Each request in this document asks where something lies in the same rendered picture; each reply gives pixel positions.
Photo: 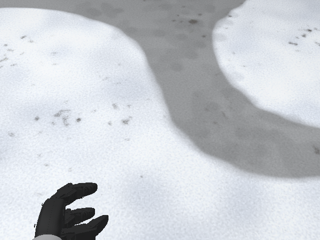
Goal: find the robot left hand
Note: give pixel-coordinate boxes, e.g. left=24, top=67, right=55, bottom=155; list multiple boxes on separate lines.
left=34, top=182, right=109, bottom=240

